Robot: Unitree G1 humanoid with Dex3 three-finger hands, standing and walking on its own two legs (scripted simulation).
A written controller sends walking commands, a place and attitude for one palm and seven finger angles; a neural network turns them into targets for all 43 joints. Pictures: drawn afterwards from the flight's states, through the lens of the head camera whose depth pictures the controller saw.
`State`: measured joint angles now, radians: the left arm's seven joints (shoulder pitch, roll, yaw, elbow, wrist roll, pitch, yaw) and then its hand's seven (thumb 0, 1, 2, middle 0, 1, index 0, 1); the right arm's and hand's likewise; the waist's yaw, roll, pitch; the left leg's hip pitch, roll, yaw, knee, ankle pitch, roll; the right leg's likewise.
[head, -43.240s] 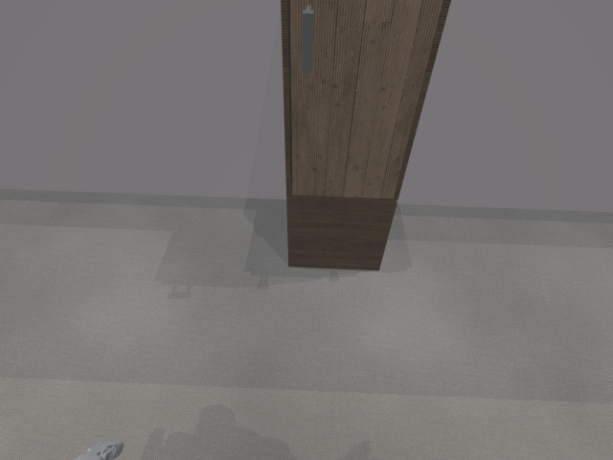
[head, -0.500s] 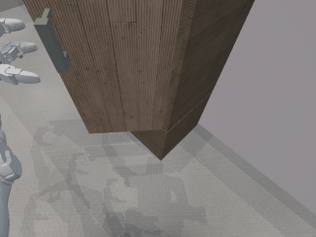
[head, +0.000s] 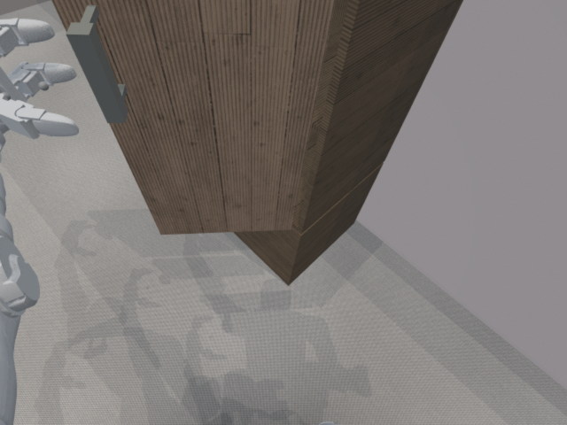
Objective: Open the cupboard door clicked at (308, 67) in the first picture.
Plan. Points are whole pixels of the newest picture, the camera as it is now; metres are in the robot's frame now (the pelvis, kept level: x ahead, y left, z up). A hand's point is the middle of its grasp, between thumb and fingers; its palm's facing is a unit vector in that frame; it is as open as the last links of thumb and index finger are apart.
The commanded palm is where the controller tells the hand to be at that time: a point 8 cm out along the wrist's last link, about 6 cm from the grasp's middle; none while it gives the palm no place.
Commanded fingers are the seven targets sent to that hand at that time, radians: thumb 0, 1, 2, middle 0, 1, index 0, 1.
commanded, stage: move the hooked fingers beside the handle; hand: left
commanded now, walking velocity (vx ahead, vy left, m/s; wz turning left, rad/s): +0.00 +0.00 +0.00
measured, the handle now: (104, 67) +0.55 +0.21 +0.17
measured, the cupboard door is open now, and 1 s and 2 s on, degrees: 50 50 50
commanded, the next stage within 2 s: slide the fingers in behind the handle in 0.14 s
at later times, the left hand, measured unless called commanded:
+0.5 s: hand (47, 94) +0.48 +0.25 +0.18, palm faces -0.01 -1.00 +0.03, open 14.0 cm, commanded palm +0.47 +0.30 +0.17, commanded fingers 0.00 -0.50 0.30 -0.30 -1.20 -0.30 -1.20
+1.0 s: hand (71, 95) +0.49 +0.23 +0.17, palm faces +0.01 -1.00 +0.01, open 14.0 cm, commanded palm +0.47 +0.27 +0.17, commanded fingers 0.00 -0.50 0.30 -0.30 -1.20 -0.30 -1.20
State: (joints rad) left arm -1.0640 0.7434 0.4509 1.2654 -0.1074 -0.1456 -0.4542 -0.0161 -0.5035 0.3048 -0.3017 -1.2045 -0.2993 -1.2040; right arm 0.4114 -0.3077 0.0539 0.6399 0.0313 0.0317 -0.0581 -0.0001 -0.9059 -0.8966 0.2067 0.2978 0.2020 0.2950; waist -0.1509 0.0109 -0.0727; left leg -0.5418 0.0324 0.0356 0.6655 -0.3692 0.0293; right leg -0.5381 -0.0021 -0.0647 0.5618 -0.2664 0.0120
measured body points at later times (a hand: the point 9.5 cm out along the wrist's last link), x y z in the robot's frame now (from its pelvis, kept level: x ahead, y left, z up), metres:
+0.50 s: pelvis +0.00 +0.00 +0.00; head +0.07 +0.01 +0.44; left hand +0.48 +0.31 +0.18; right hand +0.01 -0.28 -0.11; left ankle -0.04 +0.09 -0.72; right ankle -0.01 -0.13 -0.72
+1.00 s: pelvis -0.01 +0.00 +0.00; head +0.07 +0.01 +0.44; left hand +0.49 +0.29 +0.17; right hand +0.00 -0.27 -0.11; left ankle -0.04 +0.09 -0.72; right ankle -0.01 -0.13 -0.72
